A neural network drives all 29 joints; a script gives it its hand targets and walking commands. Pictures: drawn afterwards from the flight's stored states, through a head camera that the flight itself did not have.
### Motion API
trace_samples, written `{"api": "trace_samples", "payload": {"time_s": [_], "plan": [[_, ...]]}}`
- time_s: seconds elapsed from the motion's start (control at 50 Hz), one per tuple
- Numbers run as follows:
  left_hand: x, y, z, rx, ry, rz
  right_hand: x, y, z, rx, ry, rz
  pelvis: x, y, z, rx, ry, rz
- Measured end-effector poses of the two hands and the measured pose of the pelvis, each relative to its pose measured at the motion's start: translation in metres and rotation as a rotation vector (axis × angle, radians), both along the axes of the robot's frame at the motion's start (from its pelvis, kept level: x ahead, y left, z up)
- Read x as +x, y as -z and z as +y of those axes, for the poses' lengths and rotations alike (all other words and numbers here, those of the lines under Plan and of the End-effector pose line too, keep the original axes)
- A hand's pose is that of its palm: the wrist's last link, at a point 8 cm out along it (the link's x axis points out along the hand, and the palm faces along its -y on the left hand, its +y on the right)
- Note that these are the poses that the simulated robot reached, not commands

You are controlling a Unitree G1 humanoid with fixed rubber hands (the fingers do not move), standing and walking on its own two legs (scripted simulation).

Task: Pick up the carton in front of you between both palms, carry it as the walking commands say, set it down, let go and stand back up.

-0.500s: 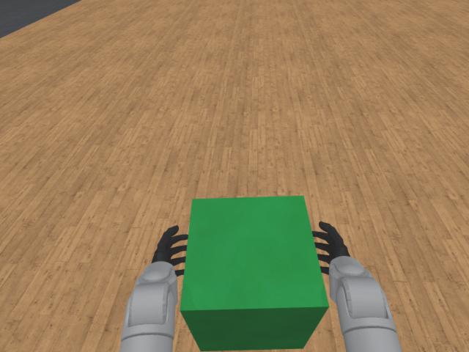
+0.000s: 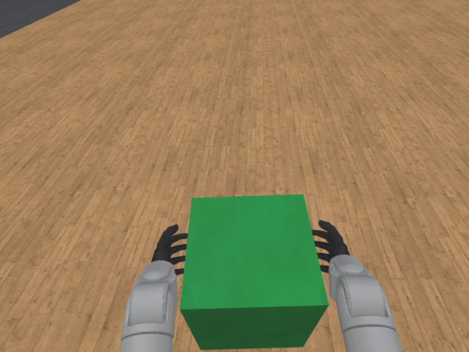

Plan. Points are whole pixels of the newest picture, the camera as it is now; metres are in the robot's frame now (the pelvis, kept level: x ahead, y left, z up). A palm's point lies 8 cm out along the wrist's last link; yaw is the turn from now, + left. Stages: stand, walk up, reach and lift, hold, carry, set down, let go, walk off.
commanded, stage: carry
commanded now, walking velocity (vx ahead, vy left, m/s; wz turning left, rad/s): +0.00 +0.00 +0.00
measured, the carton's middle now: (249, 275) +0.31 +0.00 -0.04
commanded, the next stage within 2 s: hold in 0.42 s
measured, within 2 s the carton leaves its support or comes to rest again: neither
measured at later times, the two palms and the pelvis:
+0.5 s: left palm (169, 271) +0.28 +0.14 +0.04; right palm (347, 269) +0.27 -0.16 +0.04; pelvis -0.01 -0.01 +0.01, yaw -4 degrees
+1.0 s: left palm (173, 248) +0.32 +0.14 +0.05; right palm (351, 279) +0.25 -0.16 +0.05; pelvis +0.00 +0.06 +0.01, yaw -14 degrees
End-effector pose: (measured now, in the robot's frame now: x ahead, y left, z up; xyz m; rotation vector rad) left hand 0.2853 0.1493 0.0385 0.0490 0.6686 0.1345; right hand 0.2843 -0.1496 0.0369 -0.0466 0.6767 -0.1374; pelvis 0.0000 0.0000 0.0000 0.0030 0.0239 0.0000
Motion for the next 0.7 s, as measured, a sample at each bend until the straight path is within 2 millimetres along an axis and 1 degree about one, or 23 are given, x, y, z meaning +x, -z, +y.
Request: {"api": "trace_samples", "payload": {"time_s": [0.44,0.48,0.54,0.62,0.7], "plan": [[-0.004,0.001,-0.008,0.003,0.000,0.001,-0.004,0.001,-0.008,-0.001,-0.002,0.002,-0.004,0.000,-0.008,0.006,0.009,-0.017],[-0.006,0.000,-0.010,0.010,0.010,0.002,-0.008,0.001,-0.010,-0.009,-0.004,0.003,-0.006,-0.004,-0.007,0.011,0.048,-0.056],[-0.005,0.000,-0.018,0.011,0.059,0.006,-0.019,0.001,-0.018,-0.008,0.037,0.007,-0.006,-0.008,-0.003,0.000,0.105,-0.092],[0.006,-0.002,-0.035,0.008,0.151,0.005,-0.036,-0.001,-0.033,-0.004,0.133,0.005,-0.007,-0.009,0.006,-0.011,0.155,-0.120],[0.016,-0.007,-0.046,0.006,0.221,-0.002,-0.048,-0.006,-0.039,-0.012,0.209,0.000,-0.006,-0.009,0.017,-0.016,0.199,-0.137]]}}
